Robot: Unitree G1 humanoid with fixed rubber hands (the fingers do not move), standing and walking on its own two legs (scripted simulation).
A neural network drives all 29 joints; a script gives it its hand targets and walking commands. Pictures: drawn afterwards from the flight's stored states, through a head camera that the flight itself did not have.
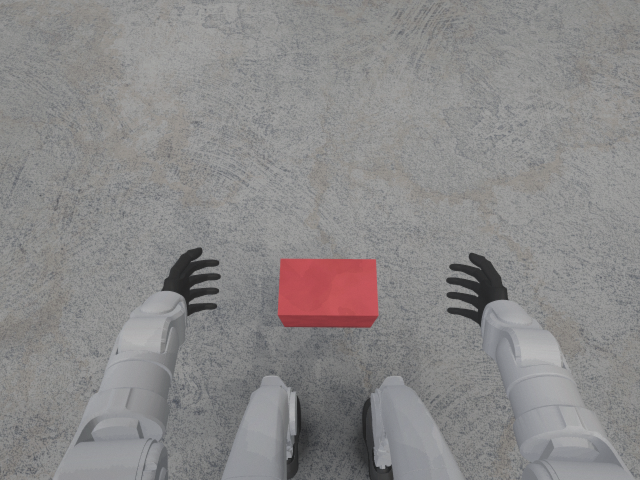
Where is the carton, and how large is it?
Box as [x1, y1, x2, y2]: [278, 259, 378, 327]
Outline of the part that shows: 280,259 278,316 284,326 369,327 378,315 375,259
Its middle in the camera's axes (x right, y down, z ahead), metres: +0.01 +0.14 +1.03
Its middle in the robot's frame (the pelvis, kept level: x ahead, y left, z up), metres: +0.47 +0.00 -0.59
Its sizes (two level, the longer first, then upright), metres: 0.243 0.144 0.177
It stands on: the floor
